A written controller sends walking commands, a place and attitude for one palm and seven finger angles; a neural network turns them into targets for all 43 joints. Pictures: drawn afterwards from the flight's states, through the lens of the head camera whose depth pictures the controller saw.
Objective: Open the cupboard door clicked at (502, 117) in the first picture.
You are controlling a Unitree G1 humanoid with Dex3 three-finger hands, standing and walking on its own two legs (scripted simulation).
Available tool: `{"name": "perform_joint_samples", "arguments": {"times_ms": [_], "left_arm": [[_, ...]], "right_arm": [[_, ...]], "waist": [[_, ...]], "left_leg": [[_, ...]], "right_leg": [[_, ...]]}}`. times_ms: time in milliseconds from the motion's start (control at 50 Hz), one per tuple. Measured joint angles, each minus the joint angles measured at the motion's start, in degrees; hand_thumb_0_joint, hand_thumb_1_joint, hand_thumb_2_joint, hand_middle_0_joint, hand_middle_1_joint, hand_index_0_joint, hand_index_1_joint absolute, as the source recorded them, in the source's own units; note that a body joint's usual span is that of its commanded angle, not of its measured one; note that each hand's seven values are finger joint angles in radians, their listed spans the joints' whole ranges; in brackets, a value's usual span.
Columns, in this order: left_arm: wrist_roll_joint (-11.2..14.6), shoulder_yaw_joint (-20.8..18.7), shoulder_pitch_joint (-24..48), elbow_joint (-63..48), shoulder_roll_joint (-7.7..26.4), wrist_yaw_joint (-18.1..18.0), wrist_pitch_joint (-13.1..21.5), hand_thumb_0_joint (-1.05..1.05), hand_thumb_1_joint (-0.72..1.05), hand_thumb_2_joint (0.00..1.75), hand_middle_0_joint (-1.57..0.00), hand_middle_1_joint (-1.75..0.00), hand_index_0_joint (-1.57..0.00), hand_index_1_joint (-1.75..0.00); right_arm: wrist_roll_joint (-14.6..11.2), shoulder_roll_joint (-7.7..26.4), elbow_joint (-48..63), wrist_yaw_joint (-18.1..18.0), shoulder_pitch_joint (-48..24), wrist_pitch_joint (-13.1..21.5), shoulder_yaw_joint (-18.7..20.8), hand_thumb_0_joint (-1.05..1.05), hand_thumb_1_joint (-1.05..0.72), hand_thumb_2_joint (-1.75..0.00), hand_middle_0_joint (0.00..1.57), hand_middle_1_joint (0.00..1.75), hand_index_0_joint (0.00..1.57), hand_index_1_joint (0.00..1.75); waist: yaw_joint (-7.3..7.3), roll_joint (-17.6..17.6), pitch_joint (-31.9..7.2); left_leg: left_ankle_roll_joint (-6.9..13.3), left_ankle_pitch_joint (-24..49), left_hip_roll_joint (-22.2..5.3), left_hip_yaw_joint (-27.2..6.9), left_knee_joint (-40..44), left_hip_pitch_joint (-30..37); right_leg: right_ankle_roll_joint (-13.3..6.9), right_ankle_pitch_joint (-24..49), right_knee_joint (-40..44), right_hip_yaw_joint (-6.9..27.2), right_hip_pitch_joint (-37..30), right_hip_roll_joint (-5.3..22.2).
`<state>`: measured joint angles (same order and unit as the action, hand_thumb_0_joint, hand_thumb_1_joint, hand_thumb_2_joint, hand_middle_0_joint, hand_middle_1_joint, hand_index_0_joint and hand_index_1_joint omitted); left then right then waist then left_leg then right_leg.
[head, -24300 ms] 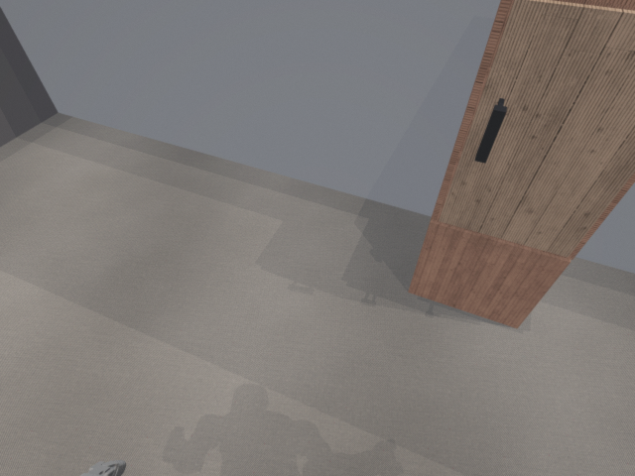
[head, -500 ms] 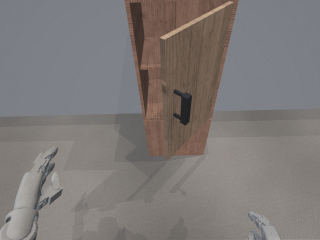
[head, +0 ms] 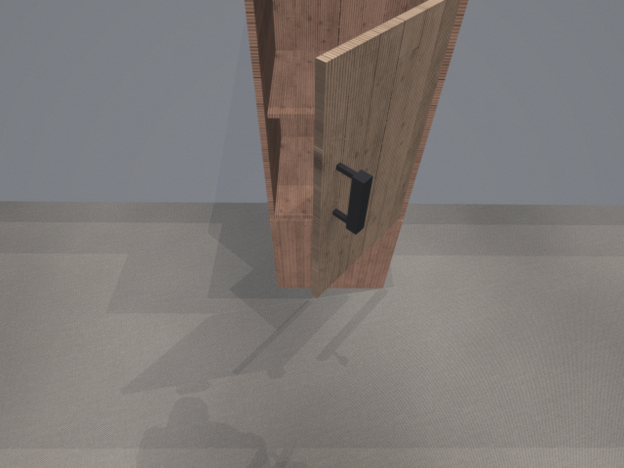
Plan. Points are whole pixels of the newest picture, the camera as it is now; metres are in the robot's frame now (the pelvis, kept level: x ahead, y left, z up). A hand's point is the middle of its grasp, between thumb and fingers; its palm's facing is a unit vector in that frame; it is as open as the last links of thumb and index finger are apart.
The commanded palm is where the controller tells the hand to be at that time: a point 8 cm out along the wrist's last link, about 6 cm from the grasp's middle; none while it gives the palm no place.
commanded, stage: let the arm hang, fingers relaxed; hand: left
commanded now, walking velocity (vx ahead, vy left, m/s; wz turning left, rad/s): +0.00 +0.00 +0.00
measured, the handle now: (349, 198) +0.55 -0.03 -0.01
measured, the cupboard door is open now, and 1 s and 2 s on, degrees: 47 47 47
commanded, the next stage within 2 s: look to check the result in 0.50 s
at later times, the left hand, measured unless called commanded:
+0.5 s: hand out of the picture +0.00 +0.15 -0.18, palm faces +0.05 -0.99 -0.16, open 7.4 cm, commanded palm none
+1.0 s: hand out of the picture -0.01 +0.14 -0.17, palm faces +0.06 -0.98 -0.19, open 7.4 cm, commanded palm none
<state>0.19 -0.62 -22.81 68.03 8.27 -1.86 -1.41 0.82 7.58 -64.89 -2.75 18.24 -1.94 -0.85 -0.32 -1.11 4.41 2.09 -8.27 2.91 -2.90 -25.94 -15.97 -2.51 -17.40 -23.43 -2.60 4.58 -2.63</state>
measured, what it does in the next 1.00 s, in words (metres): stands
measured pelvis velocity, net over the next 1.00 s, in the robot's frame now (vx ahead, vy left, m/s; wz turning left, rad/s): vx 0.03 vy -0.02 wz -0.01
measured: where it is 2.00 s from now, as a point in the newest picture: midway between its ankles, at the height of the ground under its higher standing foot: outside the picture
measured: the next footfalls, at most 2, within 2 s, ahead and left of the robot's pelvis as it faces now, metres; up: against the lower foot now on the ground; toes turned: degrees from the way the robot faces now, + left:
right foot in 1.88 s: +0.01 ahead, -0.17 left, +0.00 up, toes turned -20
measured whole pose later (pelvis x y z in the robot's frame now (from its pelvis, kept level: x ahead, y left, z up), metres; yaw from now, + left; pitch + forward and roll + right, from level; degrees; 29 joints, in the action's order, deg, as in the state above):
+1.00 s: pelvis +0.03 -0.02 +0.00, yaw -1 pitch -1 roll +1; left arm 0.2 -0.5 -19.1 66.0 6.3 -2.7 0.0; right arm 0.8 7.9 -65.6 -3.3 15.6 -0.5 -0.6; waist -0.3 -0.4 2.9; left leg 1.1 -10.6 2.8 -2.4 -25.2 -13.0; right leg -3.4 -19.4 -22.5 -1.9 1.7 -2.6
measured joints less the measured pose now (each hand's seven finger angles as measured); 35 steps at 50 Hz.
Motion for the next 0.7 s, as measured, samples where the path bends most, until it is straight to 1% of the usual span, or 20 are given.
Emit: {"name": "perform_joint_samples", "arguments": {"times_ms": [140,220,320,480,700], "left_arm": [[-0.1,0.1,1.4,-0.7,-1.1,-0.4,0.7,0.00,0.91,0.90,-0.20,-0.29,-0.19,-0.30],[-0.1,0.2,2.8,-1.7,-1.8,-0.5,1.2,0.00,0.91,0.90,-0.20,-0.29,-0.19,-0.30],[-0.2,0.2,4.3,-2.6,-2.4,-0.5,1.5,0.00,0.91,0.90,-0.20,-0.29,-0.19,-0.30],[-0.1,0.1,5.5,-2.9,-2.6,-0.5,1.6,0.00,0.91,0.90,-0.20,-0.29,-0.20,-0.30],[0.0,-0.1,4.5,-2.3,-1.9,-0.7,1.3,0.00,0.91,0.90,-0.20,-0.29,-0.20,-0.30]], "right_arm": [[0.2,-1.1,-0.1,0.0,-0.9,0.6,-0.1,0.01,-0.91,-0.90,0.20,0.30,0.20,0.30],[0.3,-0.8,-0.4,0.0,-0.9,0.7,0.1,0.02,-0.92,-0.90,0.20,0.30,0.21,0.30],[0.3,-0.5,-0.3,0.0,-0.9,1.1,0.3,0.01,-0.92,-0.90,0.20,0.30,0.20,0.30],[0.3,-0.4,-0.4,-0.2,-0.5,1.4,0.3,0.01,-0.92,-0.90,0.20,0.30,0.20,0.30],[0.1,-0.5,-0.7,-0.4,-0.8,1.4,0.1,0.00,-0.91,-0.90,0.20,0.30,0.20,0.30]], "waist": [[0.20,-0.7,-1.8],[0.18,-0.5,-2.7],[0.52,0.1,-3.2],[0.78,0.8,-2.9],[0.57,0.5,-1.6]], "left_leg": [[0.2,0.2,0.5,0.6,0.7,0.7],[0.2,0.2,0.7,0.8,1.0,1.0],[0.0,-0.1,0.5,0.9,0.9,1.1],[-0.3,-0.7,0.2,0.7,0.6,1.4],[-0.6,-1.4,0.1,0.5,0.8,2.0]], "right_leg": [[0.2,-0.6,-1.1,0.5,0.3,0.6],[0.2,-1.0,-1.5,0.6,0.3,0.9],[0.1,-1.2,-1.5,0.8,0.1,0.8],[-0.2,-1.3,-0.8,0.7,-0.6,0.4],[-0.6,-1.5,0.2,0.6,-1.6,0.2]]}}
